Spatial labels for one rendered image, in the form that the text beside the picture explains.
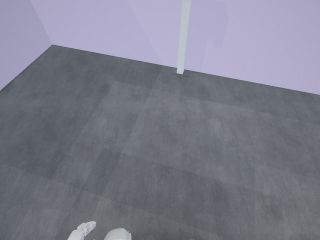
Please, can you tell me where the robot left hand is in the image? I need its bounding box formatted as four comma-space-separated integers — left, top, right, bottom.
67, 221, 96, 240

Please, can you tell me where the panel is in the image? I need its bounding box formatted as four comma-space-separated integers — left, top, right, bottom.
177, 0, 192, 74

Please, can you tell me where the left robot thigh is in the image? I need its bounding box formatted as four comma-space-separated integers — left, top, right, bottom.
104, 228, 132, 240

